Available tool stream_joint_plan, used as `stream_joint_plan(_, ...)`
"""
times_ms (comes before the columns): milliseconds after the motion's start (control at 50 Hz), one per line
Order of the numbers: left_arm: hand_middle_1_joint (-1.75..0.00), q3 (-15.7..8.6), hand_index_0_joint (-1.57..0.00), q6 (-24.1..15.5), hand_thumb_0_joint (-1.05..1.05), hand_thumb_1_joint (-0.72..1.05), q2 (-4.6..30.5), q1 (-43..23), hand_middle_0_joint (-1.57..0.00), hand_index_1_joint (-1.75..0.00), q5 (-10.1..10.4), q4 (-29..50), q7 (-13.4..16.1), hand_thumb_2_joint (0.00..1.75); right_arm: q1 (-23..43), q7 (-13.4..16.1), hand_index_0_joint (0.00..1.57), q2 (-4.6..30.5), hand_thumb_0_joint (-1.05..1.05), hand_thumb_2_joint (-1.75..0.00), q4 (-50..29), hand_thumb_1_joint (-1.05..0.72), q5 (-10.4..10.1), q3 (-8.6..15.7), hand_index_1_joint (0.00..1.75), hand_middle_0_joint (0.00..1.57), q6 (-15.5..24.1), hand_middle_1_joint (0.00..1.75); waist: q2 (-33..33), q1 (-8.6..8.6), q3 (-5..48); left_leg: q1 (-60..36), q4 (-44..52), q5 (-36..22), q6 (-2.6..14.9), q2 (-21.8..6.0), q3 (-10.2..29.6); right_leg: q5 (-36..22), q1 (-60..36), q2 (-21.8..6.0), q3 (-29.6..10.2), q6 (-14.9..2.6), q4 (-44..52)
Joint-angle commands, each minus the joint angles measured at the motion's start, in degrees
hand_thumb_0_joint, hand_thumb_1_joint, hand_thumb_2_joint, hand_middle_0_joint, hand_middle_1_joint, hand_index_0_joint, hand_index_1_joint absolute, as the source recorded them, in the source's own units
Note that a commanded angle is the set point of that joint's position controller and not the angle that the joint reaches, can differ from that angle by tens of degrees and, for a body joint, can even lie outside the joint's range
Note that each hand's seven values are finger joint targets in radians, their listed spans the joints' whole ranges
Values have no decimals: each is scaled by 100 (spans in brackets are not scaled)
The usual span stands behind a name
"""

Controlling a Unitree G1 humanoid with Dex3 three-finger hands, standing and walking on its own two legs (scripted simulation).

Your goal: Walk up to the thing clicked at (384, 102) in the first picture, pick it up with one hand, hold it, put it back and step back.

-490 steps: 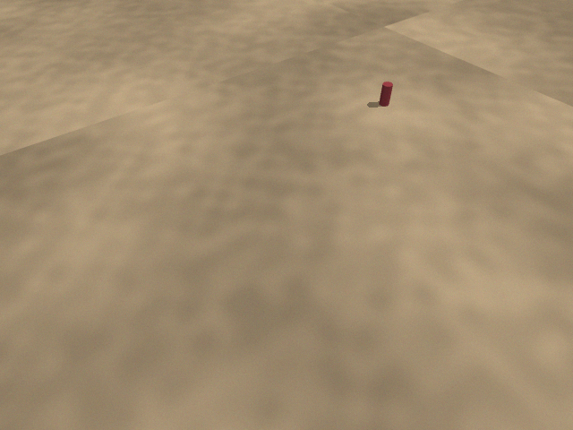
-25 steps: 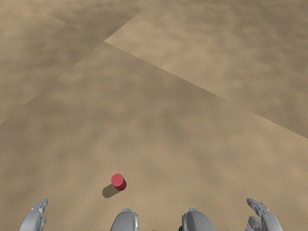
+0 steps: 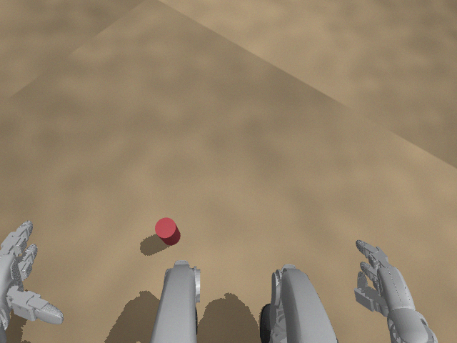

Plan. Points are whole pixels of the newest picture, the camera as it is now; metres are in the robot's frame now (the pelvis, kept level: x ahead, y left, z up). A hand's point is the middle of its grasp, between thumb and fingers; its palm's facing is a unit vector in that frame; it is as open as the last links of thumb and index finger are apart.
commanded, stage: go down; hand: left
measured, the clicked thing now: (168, 232) +0.40 +0.21 -0.51
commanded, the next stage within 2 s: approach in 1.96 s
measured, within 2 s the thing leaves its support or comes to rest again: neither
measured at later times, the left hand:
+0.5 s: hand (53, 250) +0.28 +0.37 -0.16, palm faces +0.15 -0.98 -0.15, open 17.5 cm
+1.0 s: hand (55, 242) +0.30 +0.39 -0.19, palm faces +0.15 -0.98 -0.12, open 17.6 cm
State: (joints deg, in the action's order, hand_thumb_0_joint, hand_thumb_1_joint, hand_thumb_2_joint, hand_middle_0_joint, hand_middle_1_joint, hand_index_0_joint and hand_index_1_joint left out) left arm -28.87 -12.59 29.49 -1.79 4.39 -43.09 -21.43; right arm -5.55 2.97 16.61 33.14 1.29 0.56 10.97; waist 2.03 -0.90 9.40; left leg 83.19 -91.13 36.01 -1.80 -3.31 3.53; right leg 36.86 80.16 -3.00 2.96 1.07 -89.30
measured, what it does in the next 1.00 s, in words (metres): lowers itself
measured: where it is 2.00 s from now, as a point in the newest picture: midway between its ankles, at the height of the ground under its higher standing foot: outside the picture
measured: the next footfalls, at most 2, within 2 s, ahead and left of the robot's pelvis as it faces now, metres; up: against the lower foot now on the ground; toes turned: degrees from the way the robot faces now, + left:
none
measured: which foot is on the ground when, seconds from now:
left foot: down 0.00-1.00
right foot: down 0.00-1.00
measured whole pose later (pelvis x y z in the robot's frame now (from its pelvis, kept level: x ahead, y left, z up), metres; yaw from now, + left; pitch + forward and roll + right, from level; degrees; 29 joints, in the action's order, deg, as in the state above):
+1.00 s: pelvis -0.05 +0.00 -0.17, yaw -4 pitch +32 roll -5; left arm -45.0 -19.1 44.3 -22.3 11.5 -54.9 -40.0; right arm -3.4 3.4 19.9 39.0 2.5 -3.5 12.0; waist 2.0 -1.9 6.7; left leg 117.3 -123.6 38.8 -2.5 -3.0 7.7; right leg 39.4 113.5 -1.9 3.3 0.8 -120.8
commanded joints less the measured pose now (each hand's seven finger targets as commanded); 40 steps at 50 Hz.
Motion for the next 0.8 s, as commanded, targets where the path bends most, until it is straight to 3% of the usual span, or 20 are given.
stream_joint_plan(0, -4, -938, -6, -593, 0, -56, 1799, -199, -6, -3, 309, 451, -346, 1, -390, 39, 20, 1144, 0, -89, -441, -88, -9, 405, 30, 20, 202, 30, -1036, 286, 2881, -1818, 774, -1868, 180, 164, 66, -1471, -500, 221, -45, -293, 371)
stream_joint_plan(40, -4, -1102, -6, -671, 0, -59, 2100, -369, -6, -3, 352, 563, -472, 1, -361, 48, 20, 1178, 0, -89, -370, -88, 4, 402, 30, 20, 181, 30, -1077, 366, 3045, -1713, 561, -1901, 201, 168, 23, -1453, -346, 237, -74, -299, 252)
stream_joint_plan(80, -5, -1180, -6, -726, 0, -59, 2234, -742, -5, -4, 430, 721, -594, 2, -411, 67, 20, 1215, 0, -89, -274, -88, 8, 394, 30, 20, 177, 30, -1094, 265, 3112, -1497, 413, -1733, 205, 164, 61, -1356, -180, 245, -56, -298, 79)
stream_joint_plan(140, -6, -1458, -5, -762, 0, -60, 2515, -1026, -4, -5, 531, 561, -693, 4, -397, 85, 20, 1242, 0, -90, -202, -89, -12, 360, 30, 20, 179, 30, -935, 252, 3137, -1109, 167, -1360, 239, 162, 70, -1064, 31, 257, -72, -283, -86)
stream_joint_plan(180, -7, -1429, -4, -792, 0, -58, 2439, -1192, -3, -6, 601, 311, -791, 6, -392, 91, 20, 1214, 0, -90, -111, -88, -10, 334, 30, 20, 169, 30, -840, 187, 2911, -648, 27, -871, 251, 155, 47, -693, 183, 253, -141, -264, -134)
stream_joint_plan(320, -7, -1576, -5, -889, 0, -57, 2859, -1828, -3, -6, 659, 10, -1171, 6, -440, 144, 20, 1327, 0, -89, 22, -88, 8, 256, 30, 20, 218, 30, -960, 130, 2880, -57, -420, -395, 261, 153, -6, -357, 639, 264, -105, -267, -511)
stream_joint_plan(380, -8, -1770, -5, -931, 0, -58, 3159, -1966, -4, -7, 717, -113, -1256, 6, -425, 131, 20, 1368, 0, -90, 54, -88, -1, 217, 30, 20, 238, 30, -904, 181, 2867, 258, -542, -37, 275, 143, -6, -42, 795, 286, -99, -257, -644)
stream_joint_plan(440, -8, -1890, -5, -928, 0, -56, 3341, -1918, -3, -7, 760, -98, -1330, 7, -433, 132, 20, 1400, 0, -90, 40, -88, 5, 176, 30, 20, 249, 30, -918, 268, 3083, 371, -736, -324, 277, 157, -69, -257, 705, 290, -73, -268, -825)
stream_joint_plan(480, -8, -1869, -5, -911, 0, -58, 3285, -1920, -3, -7, 766, -120, -1402, 7, -453, 140, 20, 1458, 0, -90, 67, -88, 4, 182, 30, 20, 244, 30, -1061, 264, 3113, 234, -774, -451, 263, 138, -32, -427, 922, 310, 18, -291, -1010)
stream_joint_plan(500, -8, -1782, -5, -883, 0, -56, 3197, -1970, -3, -7, 760, -218, -1443, 7, -432, 144, 20, 1474, 0, -90, 56, -88, -11, 179, 30, 20, 243, 30, -1093, 180, 2954, 289, -741, -311, 261, 133, 27, -361, 1136, 320, 94, -301, -1083)
stream_joint_plan(580, -9, -1929, -5, -935, 0, -57, 3422, -2238, -3, -8, 815, -52, -1489, 8, -406, 132, 20, 1528, 0, -90, 96, -88, -19, 165, 30, 20, 262, 30, -1295, 229, 2912, 347, -781, 5, 248, 86, 148, -205, 1527, 339, 193, -307, -1378)
stream_joint_plan(620, -9, -2024, -5, -938, 0, -59, 3594, -2268, -3, -8, 855, -35, -1508, 8, -423, 129, 20, 1522, 0, -90, 89, -88, -9, 139, 30, 20, 269, 30, -1182, 237, 2987, 536, -950, -98, 270, 111, 49, -229, 1352, 339, 157, -293, -1365)
stream_joint_plan(680, -9, -1946, -5, -955, 0, -60, 3432, -2371, -4, -8, 911, -105, -1589, 7, -474, 124, 20, 1496, 0, -90, 182, -88, 9, 130, 30, 20, 282, 30, -1093, 151, 2977, 674, -1136, -184, 281, 115, 4, -263, 1448, 349, 144, -291, -1435)
stream_joint_plan(720, -9, -2056, -5, -986, 0, -57, 3694, -2513, -3, -8, 899, -8, -1637, 8, -415, 138, 20, 1575, 0, -90, 158, -88, 29, 131, 30, 20, 287, 30, -1382, 195, 3048, 556, -1172, -237, 262, 99, 38, -349, 1574, 339, 163, -312, -1609)
stream_joint_plan(780, -9, -2049, -4, -978, 0, -60, 3656, -2556, -3, -9, 923, -108, -1704, 9, -472, 137, 20, 1583, 0, -90, 202, -88, 47, 117, 30, 20, 289, 30, -1285, 182, 3079, 592, -1323, -389, 256, 111, 20, -448, 1619, 342, 173, -310, -1682)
